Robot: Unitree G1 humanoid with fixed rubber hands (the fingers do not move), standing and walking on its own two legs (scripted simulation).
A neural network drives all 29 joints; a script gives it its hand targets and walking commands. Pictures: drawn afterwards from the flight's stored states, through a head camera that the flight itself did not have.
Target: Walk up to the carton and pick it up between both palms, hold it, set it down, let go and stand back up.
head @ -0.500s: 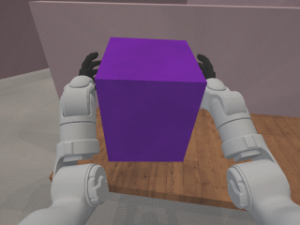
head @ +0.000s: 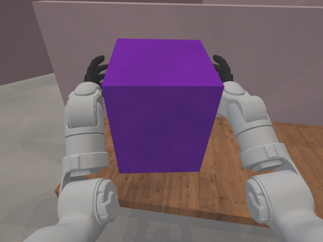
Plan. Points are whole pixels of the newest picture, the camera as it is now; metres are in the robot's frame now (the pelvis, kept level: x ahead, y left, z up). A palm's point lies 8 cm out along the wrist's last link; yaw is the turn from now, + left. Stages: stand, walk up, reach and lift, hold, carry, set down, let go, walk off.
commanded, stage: hold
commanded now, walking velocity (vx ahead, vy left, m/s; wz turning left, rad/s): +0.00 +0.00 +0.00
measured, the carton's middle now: (159, 106) +0.38 +0.00 +0.24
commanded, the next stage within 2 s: set down in 0.04 s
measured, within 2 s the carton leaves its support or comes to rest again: neither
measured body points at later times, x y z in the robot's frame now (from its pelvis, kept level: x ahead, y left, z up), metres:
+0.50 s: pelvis +0.00 -0.01 +0.00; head -0.07 +0.01 +0.44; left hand +0.39 +0.14 +0.29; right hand +0.39 -0.15 +0.26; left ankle +0.00 +0.12 -0.75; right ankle +0.02 -0.11 -0.75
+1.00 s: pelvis +0.01 -0.01 +0.00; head -0.03 +0.02 +0.45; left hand +0.40 +0.15 +0.23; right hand +0.41 -0.15 +0.22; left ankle +0.00 +0.12 -0.75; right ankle +0.02 -0.11 -0.75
